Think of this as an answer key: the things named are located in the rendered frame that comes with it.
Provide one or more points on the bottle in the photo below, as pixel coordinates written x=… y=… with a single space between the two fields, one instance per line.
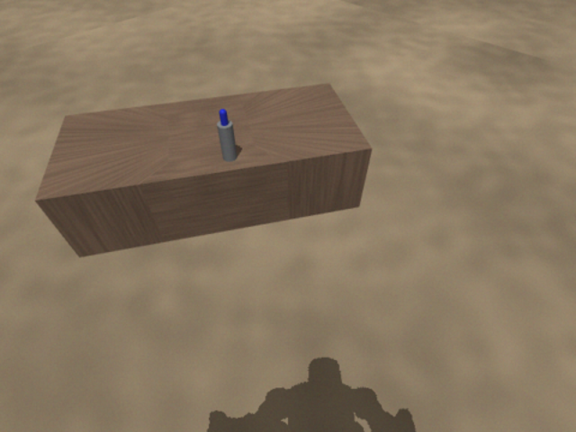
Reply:
x=227 y=139

